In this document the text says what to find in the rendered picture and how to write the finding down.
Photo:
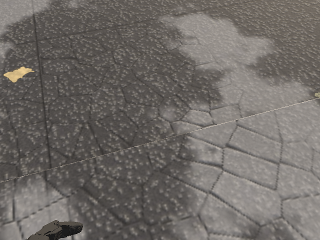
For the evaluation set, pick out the left robot hand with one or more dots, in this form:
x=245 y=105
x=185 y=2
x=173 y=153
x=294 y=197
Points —
x=56 y=230

